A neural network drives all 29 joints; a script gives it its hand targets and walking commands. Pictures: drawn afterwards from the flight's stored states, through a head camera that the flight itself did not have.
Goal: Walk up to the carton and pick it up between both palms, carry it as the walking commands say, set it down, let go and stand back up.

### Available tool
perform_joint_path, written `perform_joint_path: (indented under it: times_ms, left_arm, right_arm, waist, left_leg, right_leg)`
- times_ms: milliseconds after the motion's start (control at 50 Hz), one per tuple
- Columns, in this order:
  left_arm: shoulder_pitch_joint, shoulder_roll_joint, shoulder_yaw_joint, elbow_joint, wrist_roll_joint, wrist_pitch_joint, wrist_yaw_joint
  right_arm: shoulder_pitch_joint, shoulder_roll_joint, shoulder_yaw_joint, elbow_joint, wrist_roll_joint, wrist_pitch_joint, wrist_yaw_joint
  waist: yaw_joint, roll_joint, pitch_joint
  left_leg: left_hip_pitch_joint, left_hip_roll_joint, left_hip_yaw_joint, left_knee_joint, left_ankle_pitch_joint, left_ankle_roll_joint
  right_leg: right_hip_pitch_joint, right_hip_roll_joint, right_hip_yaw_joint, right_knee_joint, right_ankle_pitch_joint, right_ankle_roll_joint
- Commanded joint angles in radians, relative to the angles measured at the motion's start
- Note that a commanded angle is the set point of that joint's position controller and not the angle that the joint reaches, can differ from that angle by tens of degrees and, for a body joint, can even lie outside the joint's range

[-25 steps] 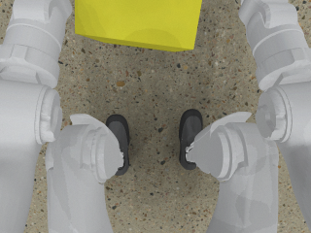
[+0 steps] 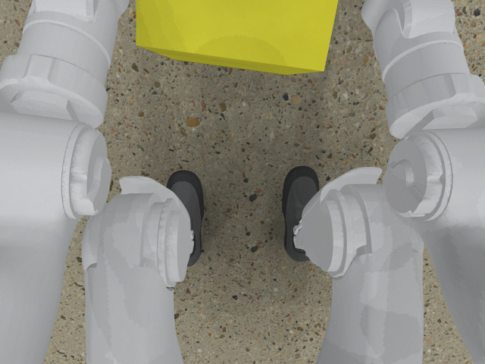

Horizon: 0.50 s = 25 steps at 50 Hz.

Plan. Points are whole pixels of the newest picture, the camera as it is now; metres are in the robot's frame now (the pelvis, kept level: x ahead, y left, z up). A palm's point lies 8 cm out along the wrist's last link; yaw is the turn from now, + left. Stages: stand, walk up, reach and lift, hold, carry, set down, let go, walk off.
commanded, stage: reach and lift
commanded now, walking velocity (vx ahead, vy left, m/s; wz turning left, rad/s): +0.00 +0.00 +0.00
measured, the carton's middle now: out of the picture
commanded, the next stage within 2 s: none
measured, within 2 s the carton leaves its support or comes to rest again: leaves its support in 0.56 s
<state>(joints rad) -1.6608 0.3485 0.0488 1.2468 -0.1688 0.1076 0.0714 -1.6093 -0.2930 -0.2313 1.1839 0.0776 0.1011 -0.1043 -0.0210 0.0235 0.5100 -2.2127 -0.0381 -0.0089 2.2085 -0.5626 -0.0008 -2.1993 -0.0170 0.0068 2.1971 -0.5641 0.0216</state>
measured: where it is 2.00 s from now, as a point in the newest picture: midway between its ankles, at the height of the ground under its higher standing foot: (244, 230)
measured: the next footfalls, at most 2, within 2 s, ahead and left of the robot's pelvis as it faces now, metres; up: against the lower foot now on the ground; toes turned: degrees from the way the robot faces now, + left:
none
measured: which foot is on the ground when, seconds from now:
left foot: down 0.00-1.00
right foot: down 0.00-1.00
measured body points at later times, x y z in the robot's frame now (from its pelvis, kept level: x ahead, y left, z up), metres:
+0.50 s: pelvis +0.01 +0.00 -0.01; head +0.38 -0.01 +0.23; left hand +0.58 +0.13 -0.19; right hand +0.57 -0.16 -0.18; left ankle +0.12 +0.11 -0.33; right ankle +0.12 -0.13 -0.33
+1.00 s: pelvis +0.01 -0.02 +0.03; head +0.36 -0.02 +0.31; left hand +0.58 +0.12 -0.11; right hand +0.57 -0.17 -0.11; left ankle +0.12 +0.11 -0.33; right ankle +0.12 -0.13 -0.33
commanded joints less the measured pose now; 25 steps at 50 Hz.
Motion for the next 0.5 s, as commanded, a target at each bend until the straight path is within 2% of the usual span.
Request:
perform_joint_path:
  times_ms: [0,140,320,480]
  left_arm:
    - [-0.437,-0.911,-0.127,-0.215,0.012,0.039,-0.237]
    - [-0.411,-0.98,-0.115,-0.275,0.013,0.071,-0.292]
    - [-0.376,-1.025,-0.131,-0.296,0.018,0.087,-0.304]
    - [-0.454,-1.099,-0.21,-0.454,-0.03,0.095,-0.273]
  right_arm:
    - [-0.439,0.827,0.155,-0.18,-0.01,0.045,0.273]
    - [-0.379,0.933,0.16,-0.217,-0.004,0.086,0.308]
    - [-0.38,0.973,0.196,-0.251,0.028,0.09,0.311]
    - [-0.476,1.025,0.275,-0.403,0.097,0.09,0.298]
  waist:
    - [-0.113,0.043,-1.09]
    - [-0.083,0.018,-1.083]
    - [-0.073,0.032,-1.129]
    - [-0.084,0.048,-1.52]
  left_leg:
    - [0.548,-0.081,0.026,-0.144,0.214,-0.01]
    - [0.413,-0.08,0.058,-0.127,0.166,-0.002]
    - [0.427,-0.08,0.054,-0.123,0.215,0.002]
    - [0.655,-0.089,0.049,-0.12,0.38,-0.004]
  right_leg:
    - [0.436,0.116,-0.084,-0.132,0.232,-0.025]
    - [0.489,0.125,-0.076,-0.12,0.237,-0.029]
    - [0.467,0.127,-0.082,-0.111,0.28,-0.03]
    - [0.562,0.131,-0.109,-0.103,0.419,-0.024]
